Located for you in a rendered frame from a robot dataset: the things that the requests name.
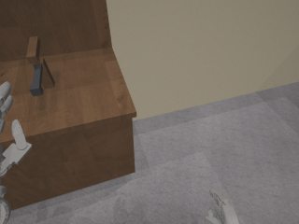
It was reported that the counter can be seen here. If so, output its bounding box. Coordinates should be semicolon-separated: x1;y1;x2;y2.
0;0;137;211

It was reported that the left robot hand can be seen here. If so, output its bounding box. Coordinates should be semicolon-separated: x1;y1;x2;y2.
0;81;32;185

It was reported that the tap lever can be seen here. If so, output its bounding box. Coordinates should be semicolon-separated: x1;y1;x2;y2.
29;63;43;96

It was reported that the left robot forearm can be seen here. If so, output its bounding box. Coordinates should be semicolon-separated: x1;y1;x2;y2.
0;186;11;224

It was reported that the right robot hand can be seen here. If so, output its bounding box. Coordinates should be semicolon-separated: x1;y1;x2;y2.
206;189;240;224

